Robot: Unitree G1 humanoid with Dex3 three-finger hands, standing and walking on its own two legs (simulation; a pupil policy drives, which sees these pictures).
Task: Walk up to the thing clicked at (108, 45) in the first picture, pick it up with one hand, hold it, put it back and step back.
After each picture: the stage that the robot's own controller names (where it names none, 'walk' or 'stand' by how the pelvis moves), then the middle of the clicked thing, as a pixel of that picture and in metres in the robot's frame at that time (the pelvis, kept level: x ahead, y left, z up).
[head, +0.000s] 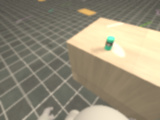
stand; (109, 43) +0.63 -0.14 +0.08
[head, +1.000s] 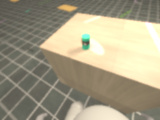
walk; (85, 42) +0.56 +0.09 +0.10
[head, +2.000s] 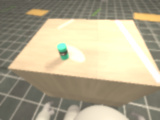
stand; (63, 51) +0.44 +0.22 +0.10
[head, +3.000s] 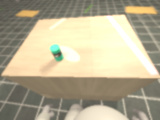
stand; (57, 53) +0.42 +0.26 +0.10
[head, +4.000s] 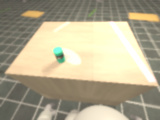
stand; (59, 55) +0.43 +0.25 +0.07
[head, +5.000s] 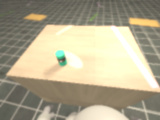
stand; (61, 58) +0.41 +0.24 +0.07
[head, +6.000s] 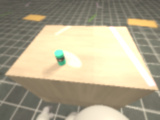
stand; (60, 58) +0.42 +0.25 +0.07
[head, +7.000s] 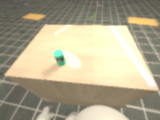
stand; (60, 58) +0.41 +0.25 +0.07
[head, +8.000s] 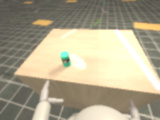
rise first; (65, 59) +0.42 +0.23 +0.08
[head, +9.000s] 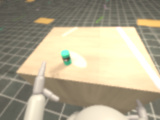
go down; (66, 57) +0.42 +0.23 +0.08
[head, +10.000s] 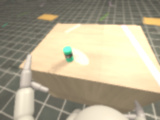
go down; (68, 54) +0.44 +0.22 +0.09
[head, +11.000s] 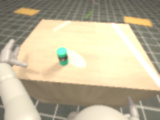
go down; (63, 56) +0.40 +0.20 +0.11
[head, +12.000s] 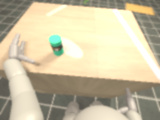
close in; (57, 46) +0.44 +0.21 +0.13
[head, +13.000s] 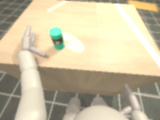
go down; (57, 39) +0.47 +0.20 +0.16
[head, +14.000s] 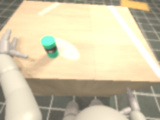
go down; (50, 47) +0.42 +0.21 +0.14
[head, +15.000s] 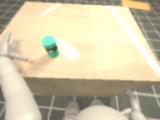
go down; (51, 47) +0.42 +0.22 +0.14
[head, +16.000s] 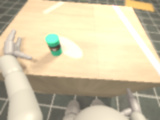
close in; (54, 45) +0.43 +0.21 +0.15
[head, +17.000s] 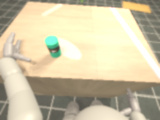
close in; (54, 47) +0.42 +0.21 +0.14
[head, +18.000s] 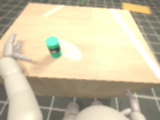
close in; (54, 48) +0.42 +0.21 +0.14
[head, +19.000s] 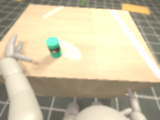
close in; (54, 48) +0.42 +0.21 +0.14
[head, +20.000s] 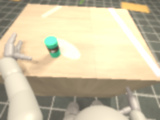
close in; (53, 47) +0.43 +0.21 +0.14
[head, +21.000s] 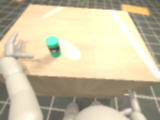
close in; (54, 47) +0.43 +0.21 +0.14
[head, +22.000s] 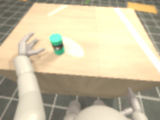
close; (57, 45) +0.44 +0.20 +0.14
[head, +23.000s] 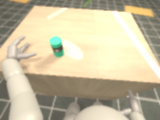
close in; (57, 47) +0.43 +0.21 +0.14
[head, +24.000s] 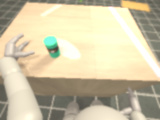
close in; (53, 47) +0.43 +0.21 +0.14
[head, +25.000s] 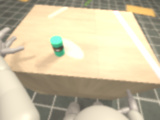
close in; (58, 47) +0.43 +0.20 +0.14
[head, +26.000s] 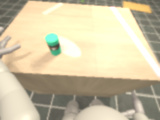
close in; (54, 45) +0.44 +0.21 +0.14
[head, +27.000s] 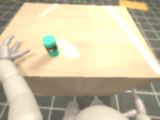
close in; (51, 47) +0.43 +0.22 +0.14
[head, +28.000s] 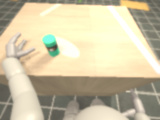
close in; (52, 46) +0.43 +0.22 +0.15
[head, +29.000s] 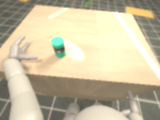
close in; (59, 48) +0.42 +0.20 +0.14
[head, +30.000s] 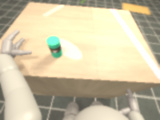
close in; (55, 47) +0.42 +0.20 +0.14
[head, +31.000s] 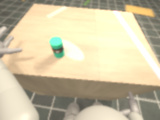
close in; (57, 48) +0.42 +0.20 +0.14
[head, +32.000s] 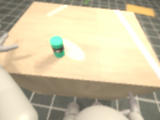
close in; (58, 47) +0.42 +0.20 +0.14
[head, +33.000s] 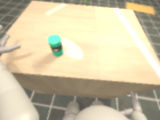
close in; (56, 46) +0.43 +0.21 +0.14
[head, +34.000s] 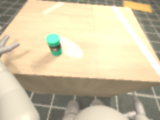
approach; (55, 45) +0.43 +0.21 +0.14
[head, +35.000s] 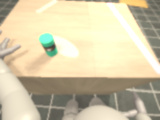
approach; (49, 46) +0.43 +0.22 +0.15
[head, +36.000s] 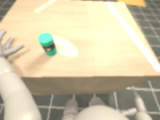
close in; (48, 45) +0.43 +0.22 +0.15
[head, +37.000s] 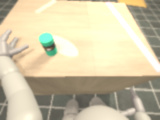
close in; (49, 45) +0.43 +0.22 +0.15
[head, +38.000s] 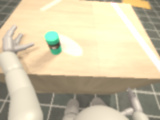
close in; (54, 44) +0.43 +0.20 +0.15
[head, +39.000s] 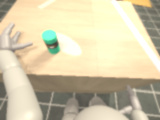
close in; (52, 43) +0.43 +0.21 +0.15
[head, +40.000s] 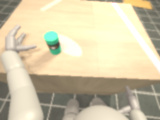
close in; (53, 44) +0.43 +0.21 +0.15
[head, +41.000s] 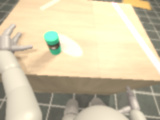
close in; (53, 44) +0.43 +0.20 +0.15
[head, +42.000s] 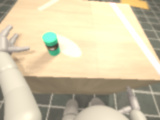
close in; (52, 45) +0.42 +0.21 +0.15
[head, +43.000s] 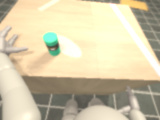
close in; (52, 45) +0.43 +0.20 +0.15
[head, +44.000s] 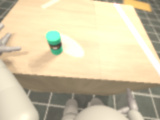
close in; (55, 43) +0.42 +0.20 +0.15
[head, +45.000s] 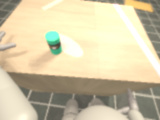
close in; (54, 44) +0.43 +0.20 +0.15
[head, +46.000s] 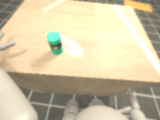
close in; (55, 44) +0.43 +0.20 +0.15
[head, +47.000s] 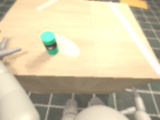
approach; (50, 44) +0.43 +0.21 +0.15
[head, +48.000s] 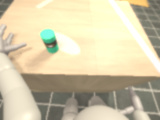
close in; (50, 42) +0.44 +0.21 +0.15
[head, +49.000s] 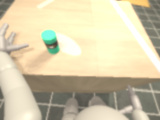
close in; (51, 43) +0.43 +0.21 +0.15
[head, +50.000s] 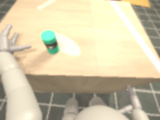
close in; (51, 43) +0.43 +0.21 +0.15
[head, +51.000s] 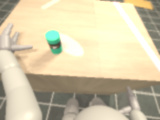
close in; (55, 43) +0.43 +0.20 +0.15
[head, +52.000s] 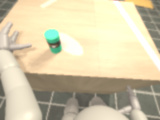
close in; (54, 42) +0.43 +0.20 +0.15
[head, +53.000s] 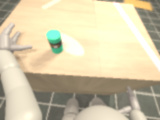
close in; (55, 42) +0.43 +0.20 +0.15
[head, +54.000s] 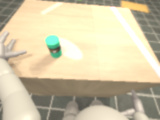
close in; (54, 47) +0.41 +0.20 +0.14
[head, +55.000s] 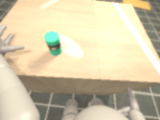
close in; (54, 44) +0.42 +0.20 +0.15
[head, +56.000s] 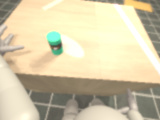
close in; (55, 44) +0.43 +0.20 +0.15
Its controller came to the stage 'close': yes
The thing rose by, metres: 0.00
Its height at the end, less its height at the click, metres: +0.00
